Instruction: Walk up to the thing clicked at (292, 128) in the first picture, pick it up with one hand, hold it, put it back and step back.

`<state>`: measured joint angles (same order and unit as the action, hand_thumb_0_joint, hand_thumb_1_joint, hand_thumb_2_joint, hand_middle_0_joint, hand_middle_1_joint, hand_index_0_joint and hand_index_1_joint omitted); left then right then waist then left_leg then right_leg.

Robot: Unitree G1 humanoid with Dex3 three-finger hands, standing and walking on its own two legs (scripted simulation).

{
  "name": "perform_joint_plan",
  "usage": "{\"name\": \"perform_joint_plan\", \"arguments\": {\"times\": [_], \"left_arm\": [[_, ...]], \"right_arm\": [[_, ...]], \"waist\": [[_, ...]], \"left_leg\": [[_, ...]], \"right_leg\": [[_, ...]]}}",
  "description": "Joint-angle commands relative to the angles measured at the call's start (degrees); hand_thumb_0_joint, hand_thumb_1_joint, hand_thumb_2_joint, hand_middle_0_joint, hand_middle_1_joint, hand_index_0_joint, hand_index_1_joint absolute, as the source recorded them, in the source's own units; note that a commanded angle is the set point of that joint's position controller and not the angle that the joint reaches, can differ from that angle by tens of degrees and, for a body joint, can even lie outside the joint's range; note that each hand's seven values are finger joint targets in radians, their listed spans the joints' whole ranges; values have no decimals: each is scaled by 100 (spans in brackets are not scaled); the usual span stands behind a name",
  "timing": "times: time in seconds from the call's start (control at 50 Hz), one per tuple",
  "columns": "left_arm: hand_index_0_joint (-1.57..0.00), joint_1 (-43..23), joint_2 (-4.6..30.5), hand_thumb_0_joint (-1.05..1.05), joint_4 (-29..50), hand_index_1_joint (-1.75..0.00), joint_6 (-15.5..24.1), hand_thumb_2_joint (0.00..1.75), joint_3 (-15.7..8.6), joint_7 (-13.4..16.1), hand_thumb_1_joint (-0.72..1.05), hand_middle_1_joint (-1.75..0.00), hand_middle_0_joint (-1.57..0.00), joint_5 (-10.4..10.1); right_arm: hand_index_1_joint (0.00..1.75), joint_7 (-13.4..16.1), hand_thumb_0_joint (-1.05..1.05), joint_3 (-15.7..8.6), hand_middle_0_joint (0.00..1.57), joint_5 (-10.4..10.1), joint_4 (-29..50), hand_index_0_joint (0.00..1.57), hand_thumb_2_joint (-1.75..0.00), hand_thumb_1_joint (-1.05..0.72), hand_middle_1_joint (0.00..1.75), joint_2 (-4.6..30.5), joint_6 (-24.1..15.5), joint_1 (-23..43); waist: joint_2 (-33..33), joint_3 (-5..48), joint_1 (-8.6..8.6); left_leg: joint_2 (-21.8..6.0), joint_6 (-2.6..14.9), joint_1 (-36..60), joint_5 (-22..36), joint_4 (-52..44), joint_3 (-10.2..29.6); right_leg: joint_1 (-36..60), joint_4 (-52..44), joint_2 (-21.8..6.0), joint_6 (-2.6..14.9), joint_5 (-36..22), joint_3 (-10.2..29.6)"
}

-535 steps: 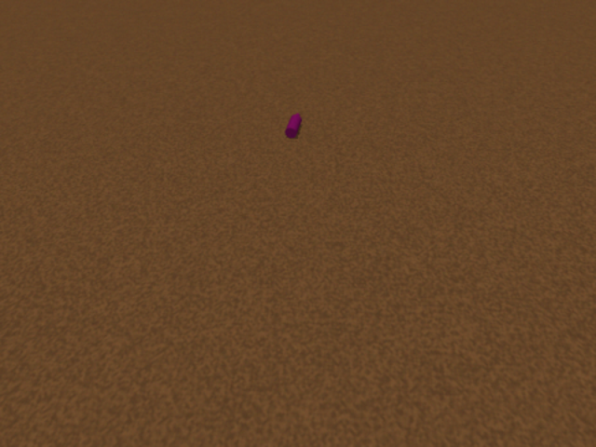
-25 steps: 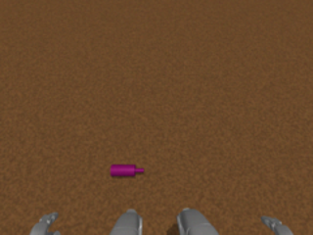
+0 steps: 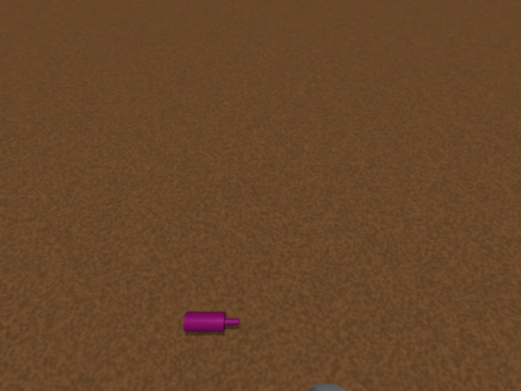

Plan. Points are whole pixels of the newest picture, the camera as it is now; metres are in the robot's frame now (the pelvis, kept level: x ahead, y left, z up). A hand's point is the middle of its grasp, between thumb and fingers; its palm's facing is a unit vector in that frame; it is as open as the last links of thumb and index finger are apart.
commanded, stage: walk up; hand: left
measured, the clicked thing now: (212, 321) +0.48 +0.20 -0.73
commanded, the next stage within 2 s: none
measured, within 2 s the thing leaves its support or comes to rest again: neither
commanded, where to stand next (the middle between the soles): +0.10 +0.02 m, yaw -1 degrees
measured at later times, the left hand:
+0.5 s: hand out of the picture +0.04 +0.30 -0.15, palm faces +0.05 -0.90 -0.44, open 7.4 cm
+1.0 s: hand out of the picture +0.10 +0.26 -0.16, palm faces +0.02 -0.95 -0.32, open 7.3 cm
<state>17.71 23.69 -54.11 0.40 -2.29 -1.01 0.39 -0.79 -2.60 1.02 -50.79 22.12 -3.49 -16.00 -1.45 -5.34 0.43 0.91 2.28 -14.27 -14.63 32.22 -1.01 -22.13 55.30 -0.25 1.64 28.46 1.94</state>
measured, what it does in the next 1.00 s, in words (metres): steps on the spot: right foot, then left foot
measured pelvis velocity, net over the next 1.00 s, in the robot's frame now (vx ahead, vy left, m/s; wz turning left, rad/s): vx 0.00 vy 0.00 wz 0.03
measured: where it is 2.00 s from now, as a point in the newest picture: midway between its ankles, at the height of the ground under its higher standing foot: outside the picture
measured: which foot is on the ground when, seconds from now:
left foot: down 0.00-0.14, up 0.16-0.40, down 0.42-0.74, up 0.76-0.88, down 0.90-1.00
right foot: up 0.00-0.12, down 0.14-0.42, up 0.44-0.66, down 0.68-1.00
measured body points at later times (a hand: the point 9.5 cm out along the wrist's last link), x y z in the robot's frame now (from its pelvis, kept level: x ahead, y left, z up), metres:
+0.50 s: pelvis -0.03 +0.01 -0.02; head -0.03 +0.01 +0.43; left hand +0.04 +0.35 -0.12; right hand +0.01 -0.31 -0.14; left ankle -0.06 +0.13 -0.73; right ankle +0.07 -0.14 -0.71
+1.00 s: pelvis +0.00 +0.00 -0.01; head +0.03 +0.02 +0.44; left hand +0.10 +0.31 -0.14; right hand +0.09 -0.32 -0.12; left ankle +0.02 +0.13 -0.73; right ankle +0.07 -0.12 -0.73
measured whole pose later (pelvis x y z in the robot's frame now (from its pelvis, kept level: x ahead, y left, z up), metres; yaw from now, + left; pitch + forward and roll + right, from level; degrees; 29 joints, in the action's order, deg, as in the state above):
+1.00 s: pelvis +0.00 +0.00 -0.01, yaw +2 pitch -3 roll +0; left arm 5.9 21.0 -56.1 -1.9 -1.2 -0.9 -0.4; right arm 0.8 -1.4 0.7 -57.0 22.3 -1.8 -9.4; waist -2.1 -6.2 0.4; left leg -0.8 0.2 -16.0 -18.8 38.1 -1.6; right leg -21.1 40.3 -0.5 0.5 17.1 1.1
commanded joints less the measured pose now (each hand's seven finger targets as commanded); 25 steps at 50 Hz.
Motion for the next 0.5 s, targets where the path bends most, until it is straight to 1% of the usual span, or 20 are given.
{"name": "perform_joint_plan", "arguments": {"times": [0.0,0.06,0.08,0.1,0.12,0.14,0.16,0.18,0.2,0.24,0.28,0.32,0.34,0.36,0.38,0.4,0.42,0.44,0.46,0.48], "left_arm": [[-20,181,847,0,266,-30,221,90,-246,68,90,-30,-20,-110],[-20,398,971,0,77,-30,191,90,-318,319,90,-30,-20,-153],[-20,454,1118,0,69,-30,205,90,-363,395,90,-30,-20,-135],[-20,461,1337,0,78,-30,228,90,-427,438,90,-30,-20,-79],[-20,436,1786,0,158,-30,261,90,-545,479,90,-30,-20,16],[-20,41,2078,0,374,-30,246,90,-569,501,90,-30,-20,-14],[-20,-202,2128,0,508,-30,239,90,-577,556,90,-30,-20,18],[-20,-339,1947,0,580,-30,243,90,-590,590,90,-30,-20,8],[-20,-576,1746,0,597,-30,223,90,-565,591,90,-30,-20,15],[-20,-988,1563,0,759,-30,194,90,-562,540,90,-30,-20,147],[-20,-1052,1399,0,857,-30,162,90,-526,419,90,-30,-20,312],[-20,-923,1514,0,807,-30,94,90,-572,294,90,-30,-20,405],[-20,-885,1593,0,777,-30,38,90,-582,256,90,-30,-20,368],[-20,-798,1539,0,690,-30,-38,90,-562,233,90,-30,-20,288],[-20,-561,1191,0,661,-30,-88,90,-468,233,90,-30,-20,235],[-20,-596,619,0,778,-30,-78,90,-278,247,90,-30,-20,126],[-20,-1270,1073,0,883,-30,21,90,-375,297,90,-30,-20,131],[-20,-1681,1308,0,822,-30,91,90,-413,270,90,-30,-20,128],[-20,-1278,1073,0,651,-30,112,90,-358,182,90,-30,-20,66],[-20,-879,961,0,434,-30,131,90,-330,138,90,-30,-20,26]], "right_arm": [[30,106,0,-266,20,-2,421,20,-90,-90,30,1276,44,535],[30,29,0,-302,20,-35,604,20,-90,-90,30,1338,397,897],[30,11,0,-291,20,-67,643,20,-90,-90,30,1249,499,979],[30,-2,0,-285,20,-98,659,20,-90,-90,30,1126,587,871],[30,-3,0,-249,20,-129,715,20,-90,-90,30,874,638,707],[30,49,0,-283,20,-89,648,20,-90,-90,30,906,751,388],[30,68,0,-461,20,-15,645,20,-90,-90,30,1264,858,455],[30,53,0,-512,20,-15,616,20,-90,-90,30,1313,869,368],[30,44,0,-537,20,-44,495,20,-90,-90,30,1287,844,125],[30,-13,0,-567,20,-79,300,20,-90,-90,30,1326,767,-300],[30,-82,0,-524,20,-103,168,20,-90,-90,30,1248,667,-322],[30,-117,0,-457,20,-75,87,20,-90,-90,30,1185,552,-217],[30,-108,0,-463,20,-53,-14,20,-90,-90,30,1190,503,-469],[30,-77,0,-464,20,6,-233,20,-90,-90,30,1118,460,-800],[30,-24,0,-499,20,109,-332,20,-90,-90,30,1153,398,-900],[30,32,0,-543,20,257,-152,20,-90,-90,30,1600,335,-641],[30,43,0,-602,20,169,128,20,-90,-90,30,2215,277,-134],[30,62,0,-539,20,88,72,20,-90,-90,30,2058,164,184],[30,99,0,-406,20,105,86,20,-90,-90,30,1677,39,460],[30,132,0,-362,20,94,68,20,-90,-90,30,1584,-38,485]], "waist": [[1150,62,47],[1281,278,182],[1100,300,240],[585,259,251],[-692,281,197],[-978,407,42],[-716,335,65],[-444,300,21],[-352,372,-98],[-909,794,-190],[-1400,942,-48],[-1793,819,86],[-1584,765,-3],[-1026,730,-160],[-167,574,-259],[1449,108,-217],[1045,-535,-403],[253,-1084,-343],[6,-912,-104],[298,-468,-1]], "left_leg": [[-1149,846,-651,1301,-1081,966],[-966,702,-844,1893,-98,780],[-798,517,-891,1611,264,720],[-544,286,-1096,1068,815,678],[127,-19,-1661,-39,1984,481],[373,-145,-1388,-2098,3245,837],[204,-155,-1303,-2131,4198,1272],[194,-179,-1425,-1732,4597,1554],[197,-207,-1381,-1346,4721,1518],[111,-285,-1173,-939,4329,971],[114,-365,-1036,-1416,2723,240],[147,-297,-530,-2373,1299,-294],[207,-247,-185,-2061,632,-459],[296,-211,531,-1187,-212,-625],[202,-109,1200,-1095,-940,-110],[-1129,308,981,-3184,-1817,2529],[-2355,1137,-372,-4380,-2388,4280],[-2334,1257,-934,-3712,-2320,4017],[-1801,940,-407,-2505,-1862,2999],[-1556,759,120,-1657,-1604,2374]], "right_leg": [[423,-1055,-227,-125,-735,-256],[1047,-1769,29,-164,-1700,-595],[1096,-2144,-3,-170,-1993,-515],[1133,-2488,-310,-106,-2451,-97],[1165,-3197,-1543,280,-3281,1468],[342,-3698,-2708,1030,-3491,2710],[-79,-3645,-2805,1477,-3178,2961],[-82,-3422,-2536,1452,-3048,2465],[-114,-3324,-2138,1210,-2293,1881],[127,-3294,-1560,904,-225,1150],[534,-3308,-1169,720,904,772],[213,-3399,-1233,824,1474,821],[137,-3175,-1196,774,1272,780],[-303,-2594,-1019,629,1421,535],[-1044,-1586,-707,369,1485,220],[-2310,-14,-66,-12,980,-228],[-2486,-35,-85,-117,389,409],[-2058,66,-335,-78,-186,794],[-1868,-68,-342,-57,-666,881],[-1683,-137,-250,-64,-864,717]]}}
